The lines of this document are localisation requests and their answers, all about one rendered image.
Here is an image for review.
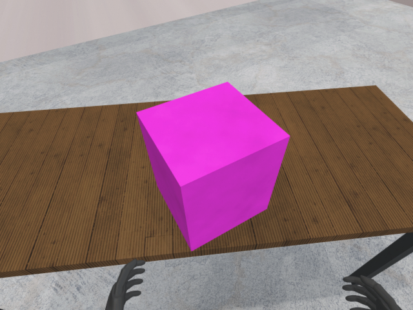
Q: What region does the carton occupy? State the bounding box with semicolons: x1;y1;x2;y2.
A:
136;82;290;251

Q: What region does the robot right hand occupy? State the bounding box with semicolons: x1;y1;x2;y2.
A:
342;275;402;310

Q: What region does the robot left hand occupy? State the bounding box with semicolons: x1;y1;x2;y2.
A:
105;259;145;310

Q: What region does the table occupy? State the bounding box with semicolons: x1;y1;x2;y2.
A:
0;85;413;310

